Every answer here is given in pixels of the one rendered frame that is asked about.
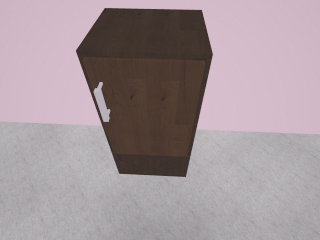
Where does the cupboard door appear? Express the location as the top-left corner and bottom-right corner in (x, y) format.
(82, 57), (206, 157)

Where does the handle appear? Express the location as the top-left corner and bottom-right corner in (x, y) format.
(93, 82), (111, 122)

